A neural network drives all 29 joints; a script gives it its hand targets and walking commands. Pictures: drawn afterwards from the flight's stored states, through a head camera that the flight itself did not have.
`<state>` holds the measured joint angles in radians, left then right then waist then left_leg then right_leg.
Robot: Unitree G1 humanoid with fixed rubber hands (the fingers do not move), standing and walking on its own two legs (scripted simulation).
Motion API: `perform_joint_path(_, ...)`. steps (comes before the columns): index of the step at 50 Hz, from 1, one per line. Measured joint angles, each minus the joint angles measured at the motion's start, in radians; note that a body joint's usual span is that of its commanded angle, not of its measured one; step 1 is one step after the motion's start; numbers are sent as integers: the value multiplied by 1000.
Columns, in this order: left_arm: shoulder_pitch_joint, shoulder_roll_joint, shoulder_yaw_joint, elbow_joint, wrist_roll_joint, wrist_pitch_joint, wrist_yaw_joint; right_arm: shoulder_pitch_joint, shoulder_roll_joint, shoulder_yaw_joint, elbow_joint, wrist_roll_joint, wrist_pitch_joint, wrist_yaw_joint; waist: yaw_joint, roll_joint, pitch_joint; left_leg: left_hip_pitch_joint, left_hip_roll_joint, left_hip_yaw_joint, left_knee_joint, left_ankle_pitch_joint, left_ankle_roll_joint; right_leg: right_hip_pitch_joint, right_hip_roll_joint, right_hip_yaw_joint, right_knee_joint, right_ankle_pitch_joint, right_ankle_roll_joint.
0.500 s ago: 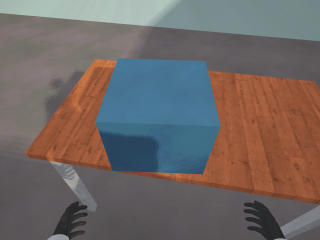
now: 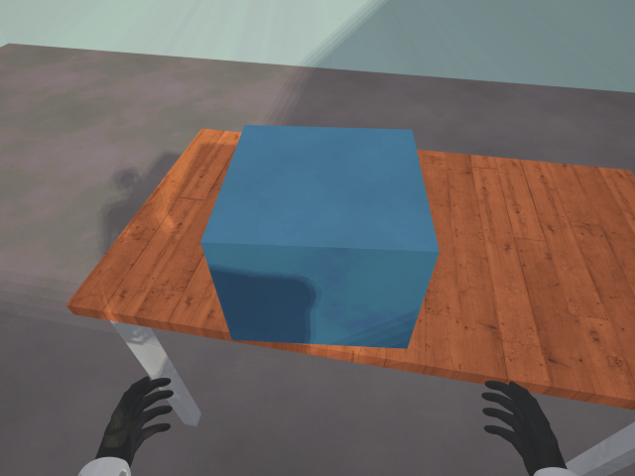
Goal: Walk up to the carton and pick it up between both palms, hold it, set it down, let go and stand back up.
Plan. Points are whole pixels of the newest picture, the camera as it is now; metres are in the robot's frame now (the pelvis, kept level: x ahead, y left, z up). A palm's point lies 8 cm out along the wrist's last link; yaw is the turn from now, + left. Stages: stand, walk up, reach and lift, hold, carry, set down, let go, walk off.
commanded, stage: reach and lift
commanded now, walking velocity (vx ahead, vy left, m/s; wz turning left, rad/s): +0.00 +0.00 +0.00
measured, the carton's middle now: (323, 233) +0.49 +0.05 +0.02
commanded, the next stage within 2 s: none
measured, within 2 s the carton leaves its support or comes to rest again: neither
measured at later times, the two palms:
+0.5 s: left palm (119, 389) +0.21 +0.28 +0.01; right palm (528, 394) +0.23 -0.22 +0.01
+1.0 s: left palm (128, 300) +0.30 +0.28 +0.08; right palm (537, 322) +0.30 -0.23 +0.07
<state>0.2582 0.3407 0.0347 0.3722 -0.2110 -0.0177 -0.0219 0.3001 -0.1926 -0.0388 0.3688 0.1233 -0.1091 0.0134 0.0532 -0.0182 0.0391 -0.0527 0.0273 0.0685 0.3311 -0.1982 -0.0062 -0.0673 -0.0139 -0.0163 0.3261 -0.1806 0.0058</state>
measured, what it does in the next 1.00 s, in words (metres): stands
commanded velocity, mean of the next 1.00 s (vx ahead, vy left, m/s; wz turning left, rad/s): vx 0.00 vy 0.00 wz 0.00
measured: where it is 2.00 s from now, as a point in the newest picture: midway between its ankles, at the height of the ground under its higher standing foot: outside the picture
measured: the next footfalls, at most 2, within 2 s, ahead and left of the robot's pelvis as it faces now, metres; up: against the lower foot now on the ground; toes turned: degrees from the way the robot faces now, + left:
none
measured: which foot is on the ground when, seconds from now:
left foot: down 0.00-1.00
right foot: down 0.00-1.00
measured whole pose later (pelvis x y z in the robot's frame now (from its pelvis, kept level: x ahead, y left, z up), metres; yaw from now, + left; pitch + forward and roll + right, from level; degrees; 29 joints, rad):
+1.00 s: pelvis +0.01 +0.00 +0.00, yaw +0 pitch -3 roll -1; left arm -0.16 0.41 0.12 0.31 -0.30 0.17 -0.08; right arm -0.07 -0.31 -0.03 0.27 0.35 0.09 -0.07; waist 0.03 -0.01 0.02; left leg -0.08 0.04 0.06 0.34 -0.21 -0.01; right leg -0.08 0.00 -0.02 0.30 -0.17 0.00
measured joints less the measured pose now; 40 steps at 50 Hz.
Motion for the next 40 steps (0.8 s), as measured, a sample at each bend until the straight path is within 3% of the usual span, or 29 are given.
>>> perform_joint_path(26, -89, 69, -21, 0, -129, -196, -59, -85, -40, 48, -69, 156, -89, -60, -11, 19, -16, -26, 8, -19, 45, -43, -6, -1, 6, -17, 5, -28, -2)
perform_joint_path(32, -158, 77, -15, -9, -140, -131, -60, -143, -60, 50, -73, 179, -43, -71, -12, 21, -21, -24, 7, -17, 40, -41, -6, 1, 6, -15, 0, -26, -1)
perform_joint_path(40, -270, 76, 28, -58, -122, 37, -60, -238, -91, 36, -109, 205, 82, -82, -14, 15, -24, -9, 6, -12, 16, -27, -5, 12, 6, -10, -22, -11, 0)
